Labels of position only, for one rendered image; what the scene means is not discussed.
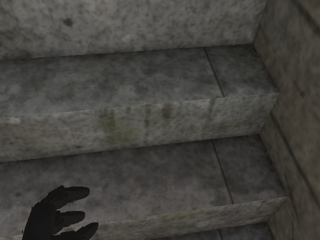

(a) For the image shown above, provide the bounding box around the left robot hand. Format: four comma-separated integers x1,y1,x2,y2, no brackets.
22,185,99,240

